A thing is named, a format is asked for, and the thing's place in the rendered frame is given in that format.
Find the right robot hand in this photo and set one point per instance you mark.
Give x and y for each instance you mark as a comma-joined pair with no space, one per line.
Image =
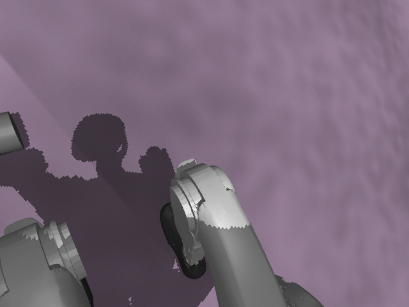
295,295

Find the left robot foot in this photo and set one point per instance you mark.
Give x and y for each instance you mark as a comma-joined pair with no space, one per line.
88,291

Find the bottle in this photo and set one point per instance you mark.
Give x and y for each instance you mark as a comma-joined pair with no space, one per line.
10,139

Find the right robot foot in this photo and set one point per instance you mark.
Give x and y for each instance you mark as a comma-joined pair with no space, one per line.
174,240

